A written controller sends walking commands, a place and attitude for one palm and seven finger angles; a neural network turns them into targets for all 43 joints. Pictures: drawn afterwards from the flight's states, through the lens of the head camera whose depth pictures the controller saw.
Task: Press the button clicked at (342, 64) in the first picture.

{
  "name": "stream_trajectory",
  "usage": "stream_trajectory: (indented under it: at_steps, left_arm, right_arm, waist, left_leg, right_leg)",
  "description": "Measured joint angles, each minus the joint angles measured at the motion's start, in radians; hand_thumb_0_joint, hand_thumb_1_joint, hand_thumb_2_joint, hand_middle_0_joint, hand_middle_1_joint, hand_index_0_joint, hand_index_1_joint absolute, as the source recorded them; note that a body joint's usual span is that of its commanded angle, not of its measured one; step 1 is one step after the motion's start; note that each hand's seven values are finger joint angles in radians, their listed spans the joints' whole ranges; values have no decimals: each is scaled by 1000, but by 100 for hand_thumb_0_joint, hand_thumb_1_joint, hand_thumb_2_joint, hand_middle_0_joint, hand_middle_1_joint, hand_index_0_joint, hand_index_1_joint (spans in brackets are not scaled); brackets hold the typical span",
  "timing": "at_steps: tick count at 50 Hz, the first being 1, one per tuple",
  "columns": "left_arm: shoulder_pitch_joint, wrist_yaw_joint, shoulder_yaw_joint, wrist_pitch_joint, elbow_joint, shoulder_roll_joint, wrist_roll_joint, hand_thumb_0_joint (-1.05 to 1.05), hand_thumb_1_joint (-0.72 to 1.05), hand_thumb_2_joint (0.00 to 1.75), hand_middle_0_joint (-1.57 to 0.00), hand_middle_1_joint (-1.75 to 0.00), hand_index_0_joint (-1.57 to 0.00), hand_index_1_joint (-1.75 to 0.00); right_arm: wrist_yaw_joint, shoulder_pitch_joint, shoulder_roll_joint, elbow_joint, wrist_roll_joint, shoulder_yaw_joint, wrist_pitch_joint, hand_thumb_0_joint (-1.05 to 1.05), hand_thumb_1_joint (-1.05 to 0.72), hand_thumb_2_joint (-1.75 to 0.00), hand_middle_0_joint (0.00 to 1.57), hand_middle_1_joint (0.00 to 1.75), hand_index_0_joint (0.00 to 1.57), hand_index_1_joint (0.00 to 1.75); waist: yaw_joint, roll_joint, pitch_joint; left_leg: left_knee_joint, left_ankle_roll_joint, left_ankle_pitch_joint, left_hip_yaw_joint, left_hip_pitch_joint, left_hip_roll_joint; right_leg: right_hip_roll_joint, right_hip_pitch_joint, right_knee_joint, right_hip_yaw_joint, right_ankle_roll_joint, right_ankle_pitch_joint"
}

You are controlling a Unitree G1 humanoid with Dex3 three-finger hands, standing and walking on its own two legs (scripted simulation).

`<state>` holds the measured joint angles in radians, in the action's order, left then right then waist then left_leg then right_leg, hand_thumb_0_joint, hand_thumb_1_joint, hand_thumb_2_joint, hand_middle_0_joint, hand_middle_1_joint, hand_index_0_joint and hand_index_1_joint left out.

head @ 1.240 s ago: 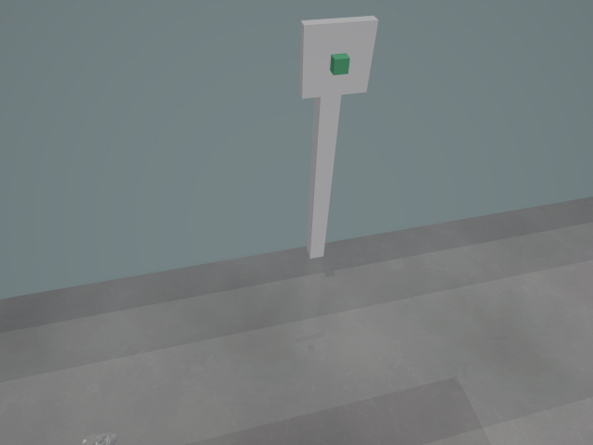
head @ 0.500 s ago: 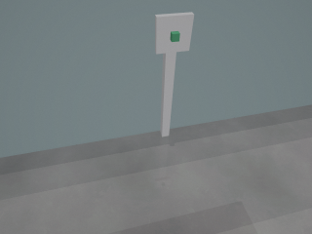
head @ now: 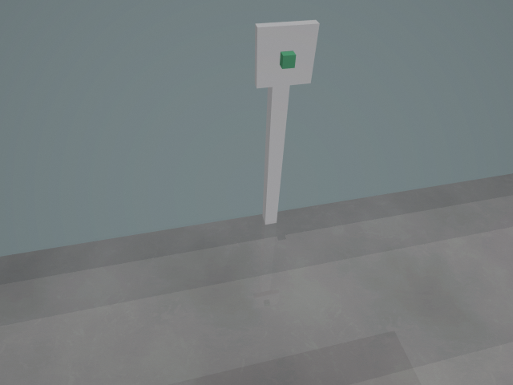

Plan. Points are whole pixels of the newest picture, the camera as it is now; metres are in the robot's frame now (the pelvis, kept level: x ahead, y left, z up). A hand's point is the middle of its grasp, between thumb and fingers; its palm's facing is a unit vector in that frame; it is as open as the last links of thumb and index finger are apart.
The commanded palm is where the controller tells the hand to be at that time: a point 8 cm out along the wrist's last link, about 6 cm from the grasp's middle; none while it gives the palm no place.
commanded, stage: look at it before walking up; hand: left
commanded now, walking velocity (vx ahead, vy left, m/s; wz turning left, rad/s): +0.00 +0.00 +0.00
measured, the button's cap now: (287, 59) +0.96 -0.03 +0.08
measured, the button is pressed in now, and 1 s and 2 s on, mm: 0 0 0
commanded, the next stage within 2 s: walk to a spot facing it in 0.20 s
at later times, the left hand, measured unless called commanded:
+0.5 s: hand out of the picture +0.07 +0.24 -0.16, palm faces -0.05 -0.94 -0.33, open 7.4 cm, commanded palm none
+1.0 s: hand out of the picture +0.05 +0.17 -0.17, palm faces -0.21 -0.95 -0.24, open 7.4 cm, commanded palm none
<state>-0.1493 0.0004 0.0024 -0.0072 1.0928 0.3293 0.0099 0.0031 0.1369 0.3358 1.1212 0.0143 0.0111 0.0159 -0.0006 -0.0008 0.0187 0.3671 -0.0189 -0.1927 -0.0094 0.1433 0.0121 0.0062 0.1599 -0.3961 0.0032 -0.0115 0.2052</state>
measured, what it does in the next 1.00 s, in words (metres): lifts its left foot, turning right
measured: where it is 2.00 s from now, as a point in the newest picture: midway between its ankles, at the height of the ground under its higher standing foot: outside the picture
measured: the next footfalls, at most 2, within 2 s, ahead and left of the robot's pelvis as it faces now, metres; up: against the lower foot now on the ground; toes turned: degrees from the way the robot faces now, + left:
left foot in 1.16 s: +0.02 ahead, +0.13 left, +0.00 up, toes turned -26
right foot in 1.56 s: -0.11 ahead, -0.12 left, +0.00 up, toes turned -44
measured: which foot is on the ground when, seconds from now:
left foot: down 0.00-0.68, up 0.70-1.00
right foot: down 0.00-1.00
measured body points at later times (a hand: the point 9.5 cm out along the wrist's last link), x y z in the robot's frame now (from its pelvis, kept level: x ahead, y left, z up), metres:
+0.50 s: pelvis +0.00 +0.00 +0.00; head +0.01 +0.00 +0.45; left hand +0.07 +0.29 -0.14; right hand +0.08 -0.29 -0.14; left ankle +0.01 +0.13 -0.75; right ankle +0.01 -0.11 -0.75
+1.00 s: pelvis -0.04 -0.01 -0.01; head -0.01 -0.03 +0.44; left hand +0.06 +0.22 -0.15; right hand -0.01 -0.29 -0.15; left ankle -0.02 +0.15 -0.69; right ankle +0.00 -0.10 -0.75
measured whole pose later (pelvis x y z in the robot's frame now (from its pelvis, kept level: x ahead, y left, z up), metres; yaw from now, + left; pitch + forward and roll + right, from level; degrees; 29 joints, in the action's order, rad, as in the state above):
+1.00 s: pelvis -0.04 -0.01 -0.01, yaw -18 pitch +1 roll +2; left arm -0.28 0.00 -0.06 0.04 0.93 0.19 0.02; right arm 0.03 0.14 0.24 0.94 0.02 -0.06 -0.04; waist 0.04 -0.01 0.05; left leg 0.93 -0.06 -0.39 -0.02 0.41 0.02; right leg 0.11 0.34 -0.46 0.14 -0.07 0.13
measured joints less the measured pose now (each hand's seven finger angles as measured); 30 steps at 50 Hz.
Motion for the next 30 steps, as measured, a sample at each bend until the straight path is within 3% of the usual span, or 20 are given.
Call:
stream_trajectory:
  at_steps: [18, 24, 30]
  left_arm:
    - [-5, 0, -3, 0, 7, 7, 0, 1, 90, 90, -20, -30, -20, -30]
    - [-29, -9, -18, 31, -27, -11, 2, 1, 90, 90, -20, -30, -20, -30]
    - [-65, 3, -32, 59, -86, -49, 6, 1, 90, 90, -20, -30, -20, -30]
  right_arm:
    - [2, -13, 0, 0, -1, 2, 1, 1, -91, -90, 20, 30, 20, 30]
    - [19, -18, -23, -48, 1, -13, -10, 1, -91, -90, 20, 30, 20, 30]
    - [21, 9, -80, -117, 3, -28, -25, 1, -91, -90, 20, 30, 20, 30]
  waist:
    - [7, -3, 3]
    - [20, -4, 8]
    - [20, -22, 33]
  left_leg:
    - [-15, 1, 0, 5, -16, 0]
    - [47, -2, -36, 53, 16, 16]
    - [149, -5, -88, 115, 64, 28]
  right_leg:
    - [0, -14, 15, 5, 2, -2]
    - [17, 43, -57, 52, 1, 18]
    - [30, 146, -221, 92, 0, 70]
